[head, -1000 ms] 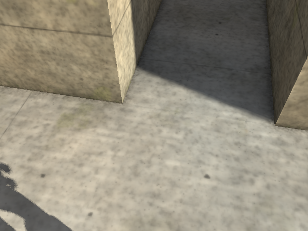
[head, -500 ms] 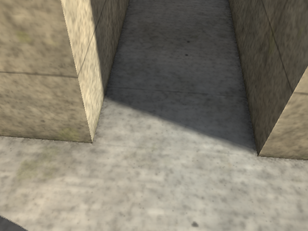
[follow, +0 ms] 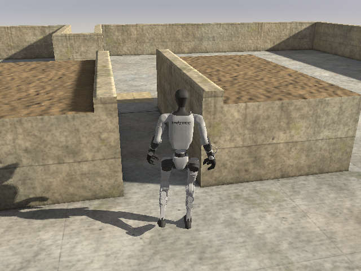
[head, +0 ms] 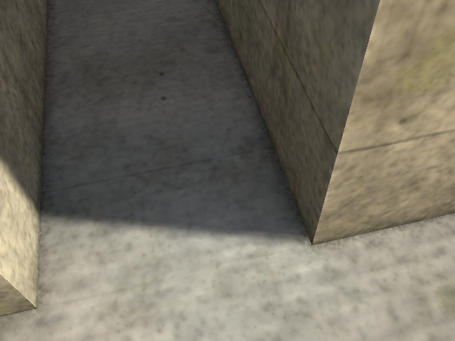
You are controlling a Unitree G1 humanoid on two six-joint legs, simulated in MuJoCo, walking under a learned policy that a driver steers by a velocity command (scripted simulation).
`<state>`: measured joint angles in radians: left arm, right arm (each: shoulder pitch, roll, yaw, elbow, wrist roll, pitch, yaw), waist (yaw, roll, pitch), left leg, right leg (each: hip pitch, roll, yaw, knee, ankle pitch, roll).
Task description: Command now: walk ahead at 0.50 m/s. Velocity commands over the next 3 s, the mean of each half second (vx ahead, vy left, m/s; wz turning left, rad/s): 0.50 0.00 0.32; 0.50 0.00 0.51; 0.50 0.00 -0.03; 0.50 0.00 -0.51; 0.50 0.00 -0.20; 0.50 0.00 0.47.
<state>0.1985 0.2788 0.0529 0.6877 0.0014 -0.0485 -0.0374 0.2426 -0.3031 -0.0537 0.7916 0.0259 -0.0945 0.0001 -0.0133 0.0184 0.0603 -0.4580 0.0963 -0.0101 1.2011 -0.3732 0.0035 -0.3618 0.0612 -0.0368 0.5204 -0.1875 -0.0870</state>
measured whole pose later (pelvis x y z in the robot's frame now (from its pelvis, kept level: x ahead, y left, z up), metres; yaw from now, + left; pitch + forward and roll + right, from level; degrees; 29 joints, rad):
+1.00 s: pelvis +0.59 +0.11 +0.00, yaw +30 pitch +1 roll -1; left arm 0.16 0.31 0.06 0.72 0.01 -0.10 -0.02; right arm 0.36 -0.30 -0.03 0.79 0.00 -0.05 -0.01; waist -0.03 0.03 0.02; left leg -0.36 -0.05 -0.10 1.18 -0.42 0.02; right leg -0.35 0.06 0.01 0.50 -0.16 -0.03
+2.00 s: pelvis +1.06 +0.27 +0.00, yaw +8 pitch +2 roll +0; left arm 0.28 0.30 0.08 0.70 -0.01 -0.05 -0.03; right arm 0.23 -0.31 -0.06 0.78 0.00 -0.14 -0.03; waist 0.01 0.02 0.05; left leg -0.45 0.07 -0.05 1.24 -0.42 -0.04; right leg -0.38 0.10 0.03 0.58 -0.23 -0.08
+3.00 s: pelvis +1.67 +0.37 +0.01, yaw +22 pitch +1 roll -1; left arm 0.24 0.30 0.08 0.77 0.02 -0.10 0.01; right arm 0.33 -0.31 -0.07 0.75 0.01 -0.03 -0.02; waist 0.01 0.05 0.05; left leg -0.44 0.01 -0.06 1.18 -0.42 -0.01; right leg -0.22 0.02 -0.03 0.45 -0.23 -0.02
